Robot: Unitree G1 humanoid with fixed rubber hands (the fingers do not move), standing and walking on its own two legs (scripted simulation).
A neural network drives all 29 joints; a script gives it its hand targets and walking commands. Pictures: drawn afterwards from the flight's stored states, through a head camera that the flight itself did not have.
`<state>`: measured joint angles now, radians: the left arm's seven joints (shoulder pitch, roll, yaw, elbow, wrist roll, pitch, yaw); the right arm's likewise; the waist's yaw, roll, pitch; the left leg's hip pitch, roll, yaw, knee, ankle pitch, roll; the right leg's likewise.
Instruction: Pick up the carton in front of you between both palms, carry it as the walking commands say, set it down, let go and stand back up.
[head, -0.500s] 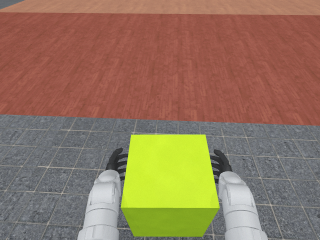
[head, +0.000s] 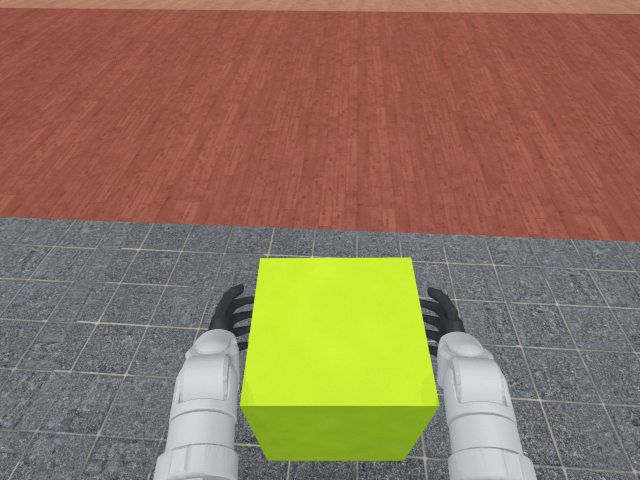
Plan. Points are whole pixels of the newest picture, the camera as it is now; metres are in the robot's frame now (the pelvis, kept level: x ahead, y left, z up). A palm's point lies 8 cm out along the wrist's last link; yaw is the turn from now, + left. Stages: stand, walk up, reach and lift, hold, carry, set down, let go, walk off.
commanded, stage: reach and lift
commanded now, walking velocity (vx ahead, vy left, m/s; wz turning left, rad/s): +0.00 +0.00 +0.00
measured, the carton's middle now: (335, 364) +0.31 +0.00 -0.04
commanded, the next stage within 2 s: hold in 0.40 s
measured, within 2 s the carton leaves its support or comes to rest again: neither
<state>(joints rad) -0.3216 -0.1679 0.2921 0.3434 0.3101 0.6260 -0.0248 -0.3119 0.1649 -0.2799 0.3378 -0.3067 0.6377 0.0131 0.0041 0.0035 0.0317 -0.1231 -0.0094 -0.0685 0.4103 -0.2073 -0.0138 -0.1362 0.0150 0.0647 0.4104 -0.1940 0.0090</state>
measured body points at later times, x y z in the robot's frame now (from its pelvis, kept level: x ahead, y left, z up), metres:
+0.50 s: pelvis +0.01 +0.00 +0.00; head -0.03 +0.00 +0.45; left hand +0.31 +0.15 +0.04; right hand +0.31 -0.15 +0.04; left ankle +0.02 +0.13 -0.74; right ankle +0.02 -0.13 -0.74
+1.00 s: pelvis +0.00 +0.00 +0.00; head -0.05 +0.00 +0.45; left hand +0.30 +0.15 +0.05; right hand +0.30 -0.15 +0.05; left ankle +0.01 +0.13 -0.74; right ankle +0.02 -0.13 -0.74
